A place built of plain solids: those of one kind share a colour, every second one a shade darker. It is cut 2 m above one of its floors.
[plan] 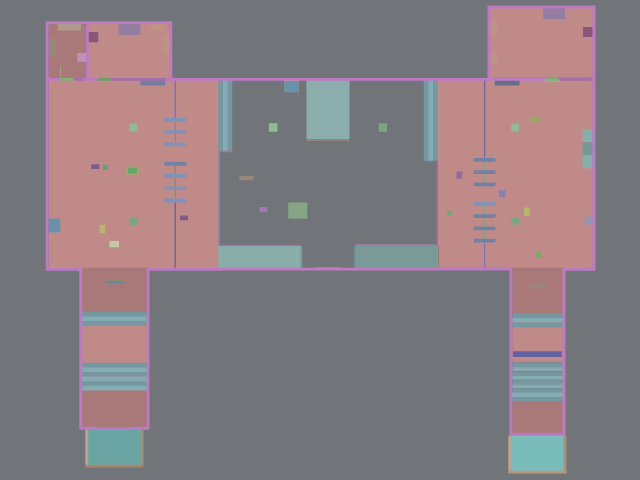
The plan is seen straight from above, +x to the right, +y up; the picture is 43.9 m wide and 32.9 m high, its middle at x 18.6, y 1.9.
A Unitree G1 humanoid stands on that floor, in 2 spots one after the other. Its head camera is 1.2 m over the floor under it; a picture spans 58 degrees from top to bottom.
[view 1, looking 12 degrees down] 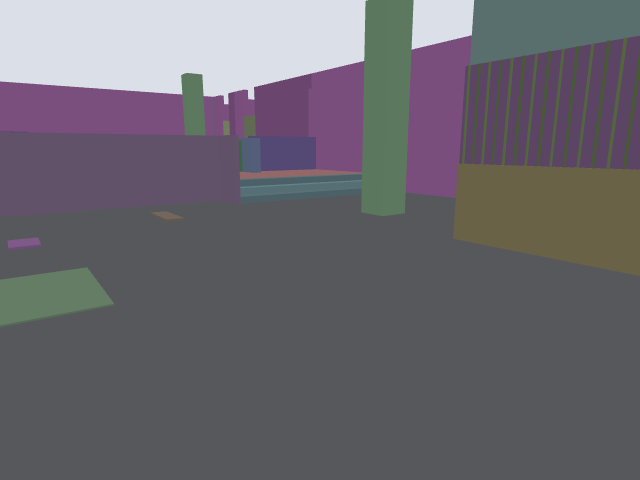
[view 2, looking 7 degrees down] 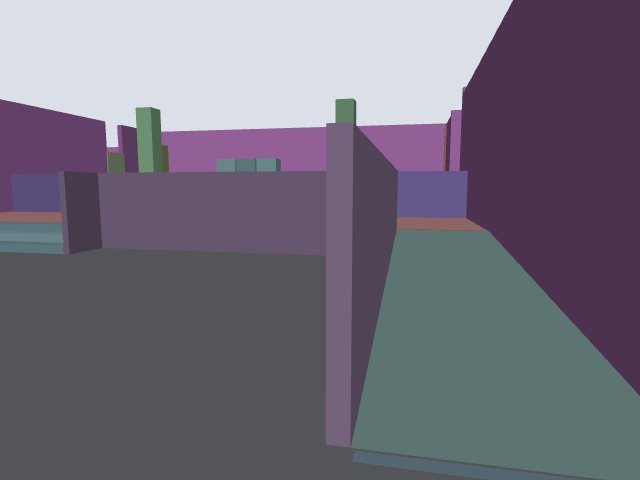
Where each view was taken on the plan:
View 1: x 21.25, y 3.88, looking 144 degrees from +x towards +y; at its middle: ground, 5.77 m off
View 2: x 19.15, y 1.25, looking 12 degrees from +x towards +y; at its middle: upstand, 7.62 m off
